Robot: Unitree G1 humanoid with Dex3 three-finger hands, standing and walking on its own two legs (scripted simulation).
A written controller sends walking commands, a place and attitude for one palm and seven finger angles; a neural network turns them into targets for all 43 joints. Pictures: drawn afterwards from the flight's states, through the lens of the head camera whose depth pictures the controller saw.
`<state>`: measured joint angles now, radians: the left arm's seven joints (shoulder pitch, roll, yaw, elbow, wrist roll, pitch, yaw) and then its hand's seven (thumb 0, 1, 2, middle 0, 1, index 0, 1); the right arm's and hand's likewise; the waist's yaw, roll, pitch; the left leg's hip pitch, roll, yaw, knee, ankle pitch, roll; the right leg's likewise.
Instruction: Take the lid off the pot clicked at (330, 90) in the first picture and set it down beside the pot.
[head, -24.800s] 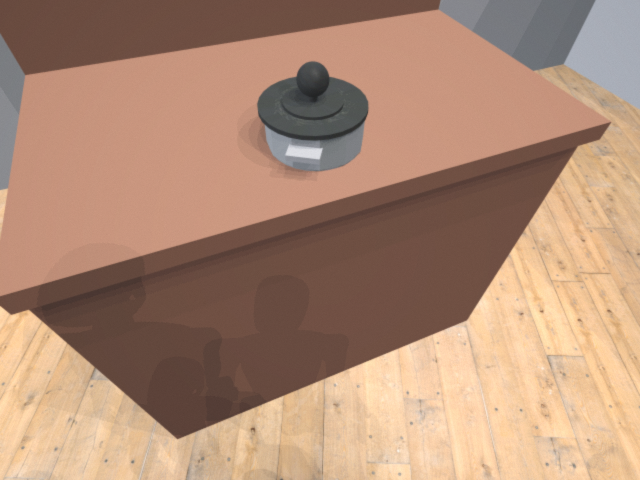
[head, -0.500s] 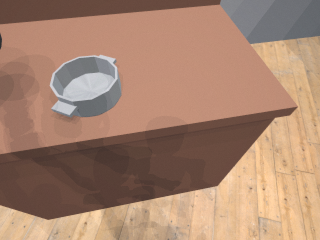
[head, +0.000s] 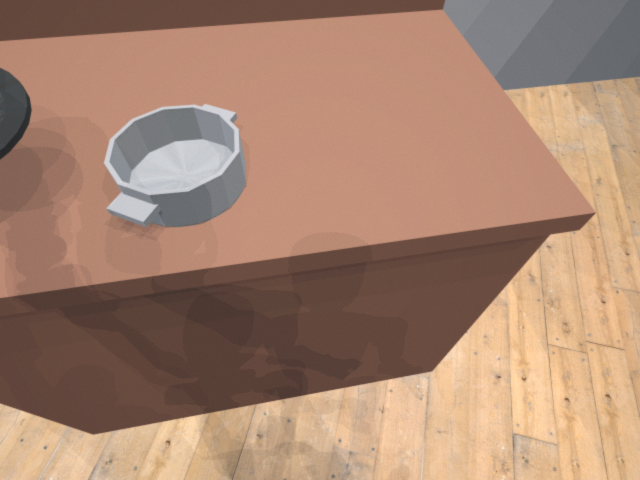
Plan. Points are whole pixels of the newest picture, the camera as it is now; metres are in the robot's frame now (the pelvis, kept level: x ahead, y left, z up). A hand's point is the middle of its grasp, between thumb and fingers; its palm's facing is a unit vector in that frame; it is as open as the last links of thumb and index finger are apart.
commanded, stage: lower the lid onto the table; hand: left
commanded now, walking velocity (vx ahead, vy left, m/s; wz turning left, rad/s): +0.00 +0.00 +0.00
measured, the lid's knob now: out of the picture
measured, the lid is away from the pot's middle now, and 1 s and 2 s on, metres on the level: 0.22 0.23 0.24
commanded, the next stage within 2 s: open the fingers wide in 1.64 s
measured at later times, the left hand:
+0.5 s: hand out of the picture +0.45 +0.38 +0.21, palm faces -0.32 -0.24 -0.92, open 6.4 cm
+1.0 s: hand out of the picture +0.45 +0.38 +0.18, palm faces -0.36 -0.25 -0.90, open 6.4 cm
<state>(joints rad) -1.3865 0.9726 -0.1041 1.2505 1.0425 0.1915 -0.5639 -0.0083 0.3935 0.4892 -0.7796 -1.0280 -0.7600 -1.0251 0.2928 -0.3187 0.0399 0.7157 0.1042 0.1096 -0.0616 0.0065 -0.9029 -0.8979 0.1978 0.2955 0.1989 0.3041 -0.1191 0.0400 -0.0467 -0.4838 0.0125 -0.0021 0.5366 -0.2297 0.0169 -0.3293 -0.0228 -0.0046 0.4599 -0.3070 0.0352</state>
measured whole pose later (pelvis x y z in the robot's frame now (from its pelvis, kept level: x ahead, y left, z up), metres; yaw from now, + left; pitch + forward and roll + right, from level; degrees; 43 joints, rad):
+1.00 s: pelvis -0.01 +0.01 -0.01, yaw -1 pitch +12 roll -2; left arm -1.28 0.99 -0.06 1.30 1.02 0.08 -0.52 -0.01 0.40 0.49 -0.77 -1.03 -0.76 -1.03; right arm 0.34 -0.31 0.04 0.72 0.11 0.12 -0.08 0.01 -0.90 -0.90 0.20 0.30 0.20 0.30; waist -0.14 0.03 -0.06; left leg -0.59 0.02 0.01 0.64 -0.27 0.03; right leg -0.42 -0.01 0.01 0.53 -0.33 0.05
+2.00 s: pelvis -0.02 +0.03 -0.02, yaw -2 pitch +15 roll -4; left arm -1.10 0.99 0.05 1.15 1.03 -0.10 -0.45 -0.03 0.40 0.52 -0.77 -1.04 -0.74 -1.04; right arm 0.34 -0.29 0.03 0.67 0.11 0.20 -0.08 0.01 -0.90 -0.90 0.20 0.30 0.20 0.30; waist -0.13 0.04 -0.08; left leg -0.72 0.03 0.01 0.77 -0.31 0.05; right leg -0.55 0.00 0.02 0.65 -0.36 0.05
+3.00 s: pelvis -0.02 +0.04 -0.02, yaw -2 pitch +15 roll -4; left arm -1.13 0.96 0.00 1.16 1.03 -0.10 -0.45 0.00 -0.11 0.86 -0.48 -0.66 -0.47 -0.65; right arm 0.35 -0.29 0.03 0.67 0.11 0.18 -0.09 0.00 -0.90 -0.90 0.20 0.30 0.20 0.30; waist -0.13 0.03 -0.08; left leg -0.72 0.02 0.02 0.77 -0.31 0.06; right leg -0.55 -0.01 0.02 0.64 -0.35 0.04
